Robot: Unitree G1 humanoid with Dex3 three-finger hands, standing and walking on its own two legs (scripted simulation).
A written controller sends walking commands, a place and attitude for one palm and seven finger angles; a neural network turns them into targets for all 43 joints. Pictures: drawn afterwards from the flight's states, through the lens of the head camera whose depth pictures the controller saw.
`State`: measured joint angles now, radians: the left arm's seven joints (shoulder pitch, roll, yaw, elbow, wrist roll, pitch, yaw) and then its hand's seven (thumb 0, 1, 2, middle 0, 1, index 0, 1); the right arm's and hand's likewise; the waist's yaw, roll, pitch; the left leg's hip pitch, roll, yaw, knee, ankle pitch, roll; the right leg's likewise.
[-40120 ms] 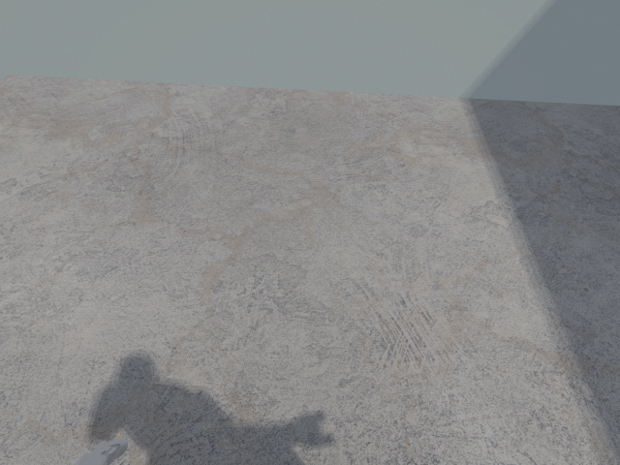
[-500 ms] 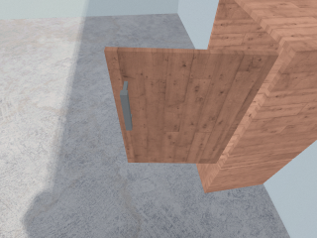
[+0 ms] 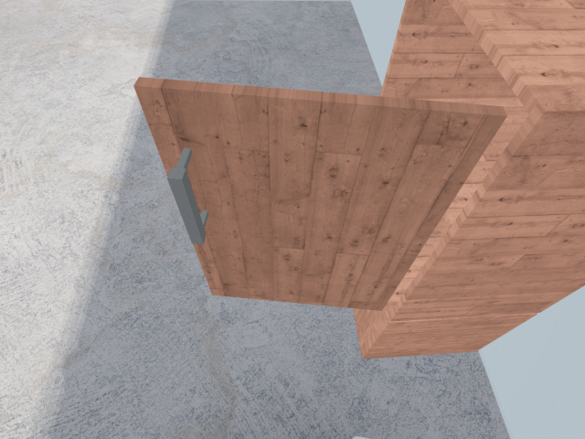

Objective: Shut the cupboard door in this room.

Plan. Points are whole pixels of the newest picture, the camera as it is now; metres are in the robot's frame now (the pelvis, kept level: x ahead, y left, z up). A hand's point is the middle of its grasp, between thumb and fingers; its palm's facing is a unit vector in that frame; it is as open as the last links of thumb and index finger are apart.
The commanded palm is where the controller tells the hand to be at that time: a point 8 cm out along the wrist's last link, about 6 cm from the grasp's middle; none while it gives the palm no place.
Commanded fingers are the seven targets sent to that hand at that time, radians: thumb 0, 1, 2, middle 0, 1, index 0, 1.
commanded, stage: come to a stop and stand still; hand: left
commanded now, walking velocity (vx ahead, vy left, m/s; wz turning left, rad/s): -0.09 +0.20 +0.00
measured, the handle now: (192, 199) +0.42 +0.18 +0.05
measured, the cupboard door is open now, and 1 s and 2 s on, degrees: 81 81 81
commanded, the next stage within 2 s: look again from close up in 1.10 s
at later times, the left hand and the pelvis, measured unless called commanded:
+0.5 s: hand out of the picture +0.03 +0.17 -0.17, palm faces +0.05 -0.98 -0.18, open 7.4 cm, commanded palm none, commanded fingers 0.00 0.90 0.90 -0.20 -0.30 -0.20 -0.30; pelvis -0.03 -0.01 +0.01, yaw +1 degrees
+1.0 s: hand out of the picture -0.06 +0.13 -0.17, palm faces +0.01 -0.99 -0.15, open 7.4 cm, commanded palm none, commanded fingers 0.00 0.90 0.90 -0.20 -0.30 -0.20 -0.30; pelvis -0.06 -0.03 +0.01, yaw +0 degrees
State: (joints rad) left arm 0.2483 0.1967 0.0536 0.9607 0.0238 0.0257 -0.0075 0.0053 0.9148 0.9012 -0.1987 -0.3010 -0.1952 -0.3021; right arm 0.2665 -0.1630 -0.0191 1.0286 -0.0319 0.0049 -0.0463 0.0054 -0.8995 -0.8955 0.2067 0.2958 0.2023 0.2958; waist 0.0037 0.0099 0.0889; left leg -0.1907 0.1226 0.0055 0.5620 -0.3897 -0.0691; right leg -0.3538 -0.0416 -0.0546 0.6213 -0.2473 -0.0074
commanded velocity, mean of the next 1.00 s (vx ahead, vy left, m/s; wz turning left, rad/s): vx -0.01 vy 0.05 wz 0.00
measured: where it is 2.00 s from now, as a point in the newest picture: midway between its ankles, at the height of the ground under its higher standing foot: outside the picture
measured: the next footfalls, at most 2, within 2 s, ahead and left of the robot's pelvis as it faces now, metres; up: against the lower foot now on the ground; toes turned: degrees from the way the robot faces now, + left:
right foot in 0.02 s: +0.06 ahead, -0.16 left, +0.00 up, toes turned -4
left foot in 0.30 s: +0.03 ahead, +0.05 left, +0.00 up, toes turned +1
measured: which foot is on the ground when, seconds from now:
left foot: down 0.00-0.02, up 0.04-0.28, down 0.30-1.00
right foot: up 0.00-0.00, down 0.02-0.32, up 0.34-0.62, down 0.64-1.00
